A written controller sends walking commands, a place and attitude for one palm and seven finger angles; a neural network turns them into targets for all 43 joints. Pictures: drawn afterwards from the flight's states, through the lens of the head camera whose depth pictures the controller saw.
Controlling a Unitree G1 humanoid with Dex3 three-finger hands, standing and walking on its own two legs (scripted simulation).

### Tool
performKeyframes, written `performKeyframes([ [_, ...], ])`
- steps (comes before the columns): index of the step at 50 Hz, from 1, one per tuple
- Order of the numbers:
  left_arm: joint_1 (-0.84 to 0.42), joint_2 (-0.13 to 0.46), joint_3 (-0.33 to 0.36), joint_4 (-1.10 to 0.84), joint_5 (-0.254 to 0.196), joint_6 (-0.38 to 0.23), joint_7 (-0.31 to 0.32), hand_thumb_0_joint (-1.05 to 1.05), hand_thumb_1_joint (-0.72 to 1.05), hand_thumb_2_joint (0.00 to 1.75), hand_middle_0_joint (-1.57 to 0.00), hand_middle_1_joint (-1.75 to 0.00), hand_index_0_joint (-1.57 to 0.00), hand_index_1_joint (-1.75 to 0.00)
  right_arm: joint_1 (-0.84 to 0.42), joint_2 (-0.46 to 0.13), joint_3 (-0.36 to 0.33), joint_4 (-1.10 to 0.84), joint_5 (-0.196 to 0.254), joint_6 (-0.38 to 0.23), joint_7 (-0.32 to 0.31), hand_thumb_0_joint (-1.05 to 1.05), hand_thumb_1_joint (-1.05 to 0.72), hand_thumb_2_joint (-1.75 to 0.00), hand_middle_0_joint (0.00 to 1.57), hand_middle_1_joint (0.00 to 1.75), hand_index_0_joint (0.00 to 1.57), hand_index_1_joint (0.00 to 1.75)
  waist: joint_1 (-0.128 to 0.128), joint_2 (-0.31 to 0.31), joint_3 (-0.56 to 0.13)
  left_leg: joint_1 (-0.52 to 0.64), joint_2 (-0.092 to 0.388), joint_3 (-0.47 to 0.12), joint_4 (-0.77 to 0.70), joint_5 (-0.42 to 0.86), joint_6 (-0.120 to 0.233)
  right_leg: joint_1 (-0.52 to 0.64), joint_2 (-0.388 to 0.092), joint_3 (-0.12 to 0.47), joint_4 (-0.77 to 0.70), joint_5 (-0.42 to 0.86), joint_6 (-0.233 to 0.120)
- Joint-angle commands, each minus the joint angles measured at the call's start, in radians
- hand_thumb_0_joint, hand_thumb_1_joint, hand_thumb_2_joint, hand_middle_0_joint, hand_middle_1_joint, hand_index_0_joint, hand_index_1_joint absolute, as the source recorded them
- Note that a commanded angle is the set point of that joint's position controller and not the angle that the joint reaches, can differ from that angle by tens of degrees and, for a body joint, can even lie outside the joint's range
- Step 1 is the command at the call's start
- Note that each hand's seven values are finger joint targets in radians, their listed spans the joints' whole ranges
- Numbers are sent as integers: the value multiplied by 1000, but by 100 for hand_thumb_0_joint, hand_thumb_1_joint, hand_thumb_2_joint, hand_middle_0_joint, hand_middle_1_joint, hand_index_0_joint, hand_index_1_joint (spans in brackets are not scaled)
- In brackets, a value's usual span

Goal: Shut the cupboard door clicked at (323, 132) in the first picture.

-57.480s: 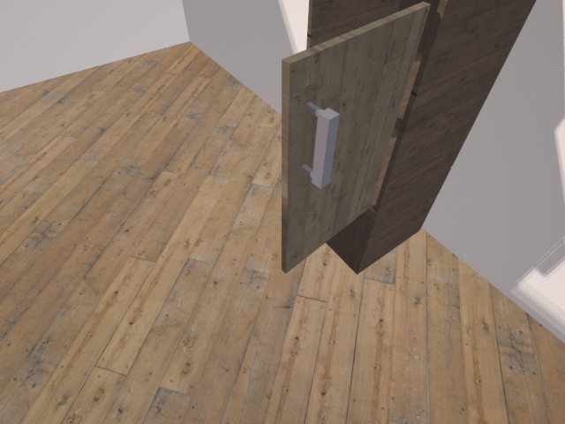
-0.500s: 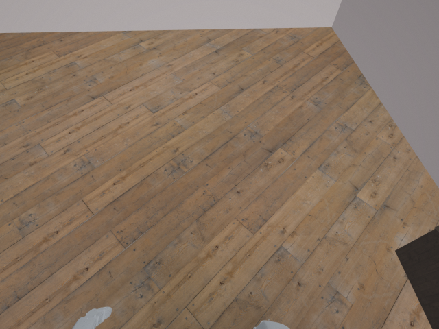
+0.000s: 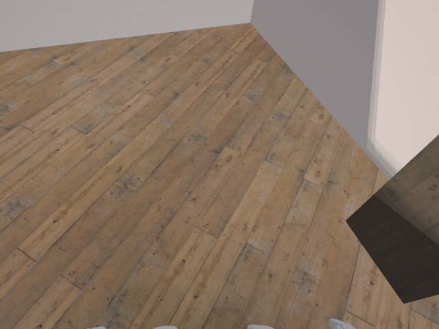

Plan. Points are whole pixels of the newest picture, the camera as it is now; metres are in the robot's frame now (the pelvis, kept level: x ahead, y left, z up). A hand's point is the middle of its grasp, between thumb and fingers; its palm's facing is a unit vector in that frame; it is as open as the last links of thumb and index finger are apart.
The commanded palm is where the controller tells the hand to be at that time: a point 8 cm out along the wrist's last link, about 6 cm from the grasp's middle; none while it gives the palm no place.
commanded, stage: turn to face it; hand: left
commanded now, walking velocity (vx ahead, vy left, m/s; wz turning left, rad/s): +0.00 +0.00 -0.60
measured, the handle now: out of the picture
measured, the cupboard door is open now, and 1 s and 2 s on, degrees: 19 19 19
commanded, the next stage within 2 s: take the last steps up to it in 1.26 s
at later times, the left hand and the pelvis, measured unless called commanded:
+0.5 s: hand (154, 309) +0.17 +0.14 -0.15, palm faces -0.29 -0.92 -0.25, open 7.4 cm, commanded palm none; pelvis +0.02 -0.03 +0.01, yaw -17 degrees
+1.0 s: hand (186, 265) +0.26 +0.09 -0.15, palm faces -0.54 -0.80 -0.24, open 7.4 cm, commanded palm none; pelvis +0.04 -0.02 +0.00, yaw -34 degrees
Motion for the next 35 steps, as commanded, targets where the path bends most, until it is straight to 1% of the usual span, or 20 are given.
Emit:
performKeyframes([
  [1,-32,85,33,-103,4,-21,-24,0,90,90,-20,-30,-20,-30,27,-202,-52,-73,-5,-12,-25,0,-90,-90,20,30,20,30,-11,224,-74,174,297,-173,-278,420,123,-158,-78,-52,258,32,31],
  [4,-60,59,23,-111,0,-14,-29,0,90,90,-20,-30,-20,-30,86,-202,-60,-42,-5,-10,-24,0,-90,-90,20,30,20,30,-36,222,-121,261,289,-90,-237,518,126,-121,-78,-93,113,37,38],
  [8,-85,45,14,-119,2,-21,-32,0,90,90,-20,-30,-20,-30,105,-225,-75,-18,-5,-2,-14,0,-90,-90,20,30,20,30,-53,259,-131,248,302,-30,-199,506,115,-11,-56,-150,-104,58,21],
  [10,-75,47,13,-115,4,-28,-31,0,90,90,-20,-30,-20,-30,103,-233,-83,-12,-3,2,-10,0,-90,-90,20,30,20,30,-51,259,-135,232,300,-7,-158,491,95,57,-39,-174,-225,110,7],
  [12,-4,75,19,-96,4,-36,-27,0,90,90,-20,-30,-20,-30,81,-235,-86,-13,4,6,-4,0,-90,-90,20,30,20,30,-3,217,-142,144,269,41,-51,391,33,222,-34,-182,-439,297,-15],
  [13,75,141,31,-73,10,-45,-18,0,90,90,-20,-30,-20,-30,64,-203,-84,-27,14,8,3,0,-90,-90,20,30,20,30,39,82,-178,26,216,81,100,228,-22,382,-141,-46,-543,432,-54],
  [14,117,254,52,-58,17,-57,-3,0,90,90,-20,-30,-20,-30,20,-113,-59,-78,18,9,7,0,-90,-90,20,30,20,30,66,-249,-149,-268,48,127,331,-312,-84,492,-400,306,-593,714,-167],
  [15,166,280,51,-47,0,-53,8,0,90,90,-20,-30,-20,-30,-40,-137,-54,-98,15,24,-1,0,-90,-90,20,30,20,30,96,-189,-124,-294,33,-25,483,-361,-81,385,-456,349,-591,793,-243],
  [16,125,250,60,-47,4,-54,24,0,90,90,-20,-30,-20,-30,-50,-129,-57,-96,17,27,-10,0,-90,-90,20,30,20,30,64,-230,-128,-351,37,-70,556,-323,-81,403,-408,358,-577,816,-255],
  [17,67,218,47,-62,2,-53,28,0,90,90,-20,-30,-20,-30,-37,-145,-57,-73,16,24,-12,0,-90,-90,20,30,20,30,40,-225,-113,-367,54,-101,576,-253,-85,400,-374,306,-565,770,-248],
  [19,-11,170,29,-89,0,-54,26,0,90,90,-20,-30,-20,-30,-1,-138,-57,-41,14,26,-2,0,-90,-90,20,30,20,30,-8,-126,-119,-272,54,-83,534,-139,-100,316,-294,174,-546,751,-211],
  [21,-33,171,28,-96,5,-56,24,0,90,90,-20,-30,-20,-30,22,-125,-56,-28,14,31,3,0,-90,-90,20,30,20,30,-21,-105,-115,-204,36,-62,466,-99,-102,254,-264,145,-560,682,-197],
  [27,-12,200,41,-89,11,-49,18,0,90,90,-20,-30,-20,-30,12,-111,-51,-52,21,16,0,0,-90,-90,20,30,20,30,-5,-108,-116,-101,-16,-45,160,-115,-93,231,-260,248,-528,652,-210],
  [29,-44,195,41,-92,4,-43,16,0,90,90,-20,-30,-20,-30,72,-115,-49,-35,24,8,-6,0,-90,-90,20,30,20,30,-36,-117,-124,19,-34,-38,-16,-8,-87,178,-224,250,-477,638,-165],
  [30,-58,179,37,-95,-2,-39,15,0,90,90,-20,-30,-20,-30,115,-129,-50,-20,22,1,-9,0,-90,-90,20,30,20,30,-58,-93,-132,133,-23,-41,-151,91,-80,111,-190,233,-432,580,-122],
  [31,-38,128,28,-104,-8,-33,11,0,90,90,-20,-30,-20,-30,131,-188,-60,-19,15,-7,-12,0,-90,-90,20,30,20,30,-55,78,-148,236,106,-186,-265,126,-36,-2,-87,161,-327,387,-65],
  [32,-6,71,18,-124,-14,-31,2,0,90,90,-20,-30,-20,-30,161,-285,-77,-29,-1,-12,-14,0,-90,-90,20,30,20,30,-54,348,-165,303,352,-411,-314,268,82,-136,26,9,-103,-1,-10],
  [33,-39,101,19,-132,-2,-33,0,0,90,90,-20,-30,-20,-30,173,-288,-76,-33,-6,-10,-19,0,-90,-90,20,30,20,30,-71,291,-145,234,434,-455,-320,307,163,-141,-1,-19,111,-125,-1],
  [34,-57,101,27,-119,7,-32,-4,0,90,90,-20,-30,-20,-30,147,-258,-69,-33,-10,-15,-23,0,-90,-90,20,30,20,30,-57,272,-127,200,397,-419,-307,393,164,-157,-30,-2,222,-86,9],
  [35,-52,103,32,-107,5,-31,-12,0,90,90,-20,-30,-20,-30,104,-234,-62,-47,-9,-15,-24,0,-90,-90,20,30,20,30,-34,234,-108,185,355,-323,-288,440,152,-157,-51,-12,268,-37,16],
])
